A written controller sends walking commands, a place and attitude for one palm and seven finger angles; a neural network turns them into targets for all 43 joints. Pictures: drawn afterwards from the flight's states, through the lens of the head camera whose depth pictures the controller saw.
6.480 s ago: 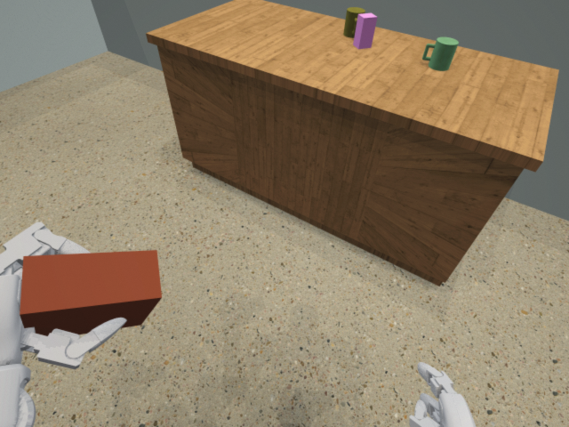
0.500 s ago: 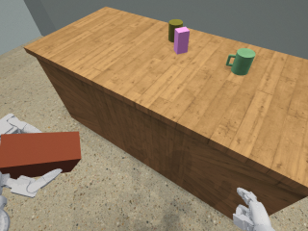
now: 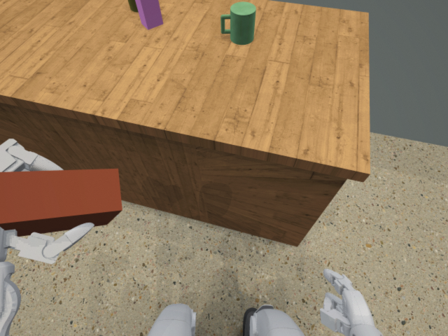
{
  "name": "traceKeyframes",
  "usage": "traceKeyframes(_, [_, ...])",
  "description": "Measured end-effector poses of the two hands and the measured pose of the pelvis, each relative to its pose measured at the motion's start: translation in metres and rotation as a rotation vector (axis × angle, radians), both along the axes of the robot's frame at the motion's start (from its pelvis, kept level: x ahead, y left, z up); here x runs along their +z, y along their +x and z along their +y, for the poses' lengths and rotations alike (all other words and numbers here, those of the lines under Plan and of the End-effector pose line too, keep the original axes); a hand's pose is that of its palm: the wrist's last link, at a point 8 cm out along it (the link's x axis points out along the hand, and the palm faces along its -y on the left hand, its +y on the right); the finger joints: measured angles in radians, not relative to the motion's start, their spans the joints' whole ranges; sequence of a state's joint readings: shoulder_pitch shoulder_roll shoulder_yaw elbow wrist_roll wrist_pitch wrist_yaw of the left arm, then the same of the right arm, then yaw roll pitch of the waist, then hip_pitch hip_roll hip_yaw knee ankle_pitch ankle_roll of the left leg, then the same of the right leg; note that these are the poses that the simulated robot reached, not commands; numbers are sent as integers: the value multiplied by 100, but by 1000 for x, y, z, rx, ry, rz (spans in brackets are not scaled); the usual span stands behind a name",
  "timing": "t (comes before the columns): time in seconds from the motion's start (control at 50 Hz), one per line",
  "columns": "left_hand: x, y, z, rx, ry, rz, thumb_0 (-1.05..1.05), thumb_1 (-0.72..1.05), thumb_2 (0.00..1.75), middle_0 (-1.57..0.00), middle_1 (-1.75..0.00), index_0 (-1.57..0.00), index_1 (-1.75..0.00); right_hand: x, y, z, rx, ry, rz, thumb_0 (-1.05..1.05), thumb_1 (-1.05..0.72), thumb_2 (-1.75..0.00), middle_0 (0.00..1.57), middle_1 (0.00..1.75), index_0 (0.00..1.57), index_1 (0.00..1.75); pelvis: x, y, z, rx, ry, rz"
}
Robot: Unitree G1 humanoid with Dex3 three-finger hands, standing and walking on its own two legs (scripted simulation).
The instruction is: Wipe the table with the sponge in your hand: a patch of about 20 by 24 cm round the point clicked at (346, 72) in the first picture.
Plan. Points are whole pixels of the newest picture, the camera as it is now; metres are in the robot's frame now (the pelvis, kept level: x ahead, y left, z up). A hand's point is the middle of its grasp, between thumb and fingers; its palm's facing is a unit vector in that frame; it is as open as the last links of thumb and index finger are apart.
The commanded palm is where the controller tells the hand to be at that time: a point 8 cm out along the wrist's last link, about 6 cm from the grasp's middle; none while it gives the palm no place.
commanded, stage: turn to face it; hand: left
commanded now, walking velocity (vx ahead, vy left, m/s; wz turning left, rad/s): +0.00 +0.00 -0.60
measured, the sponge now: (80, 202) +0.26 +0.21 +0.15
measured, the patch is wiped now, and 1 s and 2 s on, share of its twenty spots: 0.00 0.00 0.00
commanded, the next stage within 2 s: come to a stop and stand still in 0.98 s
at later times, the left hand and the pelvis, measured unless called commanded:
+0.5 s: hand (149, 214) +0.24 +0.11 +0.16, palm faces +0.12 -0.89 -0.43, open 9.8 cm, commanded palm +0.20 +0.17 +0.20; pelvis -0.05 -0.04 +0.00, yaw -19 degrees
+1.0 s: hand (197, 254) +0.20 +0.05 +0.17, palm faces -0.10 -0.90 -0.43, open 9.8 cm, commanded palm +0.17 +0.10 +0.20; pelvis -0.11 -0.05 +0.01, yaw -31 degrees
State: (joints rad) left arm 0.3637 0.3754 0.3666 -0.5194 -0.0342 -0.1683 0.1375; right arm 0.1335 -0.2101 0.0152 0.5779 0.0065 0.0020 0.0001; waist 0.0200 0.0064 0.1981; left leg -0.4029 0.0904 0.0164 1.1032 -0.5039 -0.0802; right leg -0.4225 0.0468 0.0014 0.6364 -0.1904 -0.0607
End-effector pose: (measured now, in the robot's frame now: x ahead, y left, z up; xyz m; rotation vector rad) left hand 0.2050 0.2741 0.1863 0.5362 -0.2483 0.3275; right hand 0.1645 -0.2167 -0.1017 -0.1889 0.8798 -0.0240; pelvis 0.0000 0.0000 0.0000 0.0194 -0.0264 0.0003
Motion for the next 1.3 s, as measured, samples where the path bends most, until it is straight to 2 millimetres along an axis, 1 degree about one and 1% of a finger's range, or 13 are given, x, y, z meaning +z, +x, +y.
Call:
traceKeyframes(0.1, [14, 6, -33, -184, 64, 23, 0, -45, 100, -78, -135, -76, -135, 23, -29, -46, -133, -77, -17, 2, -91, -89, 20, 30, 20, 30, 6, -8, -4, -72, 7, 38])
traceKeyframes(0.18, [33, -1, -40, -272, 146, -44, 0, -45, 100, -78, -135, -76, -135, 34, -51, -67, -199, -127, -26, 2, -91, -89, 20, 30, 20, 30, 5, -15, -2, -115, 5, 54])
traceKeyframes(0.28, [33, -8, -29, -236, 150, -69, 0, -46, 100, -78, -135, -76, -135, 37, -78, -67, -267, -129, -40, 2, -91, -89, 20, 30, 20, 30, 5, -24, -2, -191, 17, 33])
traceKeyframes(0.36, [17, -5, -29, -148, 52, -5, 0, -46, 101, -78, -135, -76, -135, 31, -93, -56, -306, -50, -56, 2, -91, -89, 20, 30, 20, 30, 10, -26, -9, -256, -16, 27])
traceKeyframes(0.42, [2, 0, -54, -154, -28, 34, 0, -45, 101, -78, -135, -76, -135, 24, -104, -50, -308, 10, -73, 1, -91, -89, 20, 30, 20, 30, 10, -32, -19, -300, -30, 20])
traceKeyframes(0.48, [-6, 7, -98, -240, -40, 33, 0, -45, 101, -78, -135, -76, -135, 13, -116, -52, -303, 55, -94, 1, -91, -89, 20, 30, 20, 30, 1, -43, -37, -333, -25, 11])
traceKeyframes(0.6, [9, 9, -173, -472, 20, -4, 0, -45, 101, -78, -135, -76, -135, 5, -154, -88, -382, 57, -56, 2, -90, -89, 21, 30, 21, 30, 2, -71, -59, -376, -11, 13])
traceKeyframes(0.7, [29, 3, -188, -549, 150, 29, 0, -45, 101, -78, -135, -76, -135, 18, -196, -124, -517, -4, -18, 2, -91, -89, 20, 30, 20, 30, 13, -81, -65, -451, 21, 48])
traceKeyframes(0.82, [34, -4, -182, -527, 148, 18, 0, -45, 101, -78, -135, -76, -135, 31, -237, -147, -596, -84, 1, 2, -91, -89, 20, 30, 20, 30, 17, -90, -65, -496, 33, 54])
traceKeyframes(0.96, [5, -19, -172, -518, -14, 22, 0, -45, 101, -78, -135, -76, -135, 44, -260, -141, -622, -154, -37, 2, -91, -89, 20, 30, 20, 30, 12, -103, -55, -523, 15, 34])
traceKeyframes(1.06, [8, -28, -176, -526, -26, -7, 0, -45, 101, -78, -135, -76, -135, 46, -263, -120, -614, -114, -111, 2, -91, -89, 20, 30, 20, 30, 13, -113, -58, -554, 2, 19])
traceKeyframes(1.18, [17, -39, -201, -534, 13, -57, 0, -45, 101, -78, -135, -76, -135, 22, -270, -107, -605, 0, -170, 1, -90, -89, 20, 30, 20, 30, 5, -131, -68, -592, -30, 13])
traceKeyframes(1.3, [11, -46, -228, -596, -2, 18, 0, -45, 101, -78, -135, -76, -135, 15, -306, -110, -653, 18, -78, 2, -90, -89, 20, 30, 20, 30, 14, -147, -69, -593, -1, 19])
